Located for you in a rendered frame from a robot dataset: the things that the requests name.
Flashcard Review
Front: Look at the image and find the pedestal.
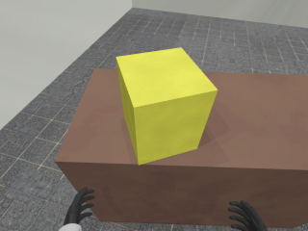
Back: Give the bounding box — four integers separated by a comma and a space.
55, 68, 308, 229

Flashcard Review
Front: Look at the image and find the right robot hand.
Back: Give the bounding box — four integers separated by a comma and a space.
227, 200, 268, 231

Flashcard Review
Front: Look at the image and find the left robot hand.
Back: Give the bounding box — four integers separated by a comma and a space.
63, 187, 95, 226

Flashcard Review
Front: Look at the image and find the carton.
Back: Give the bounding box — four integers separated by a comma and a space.
115, 47, 218, 165

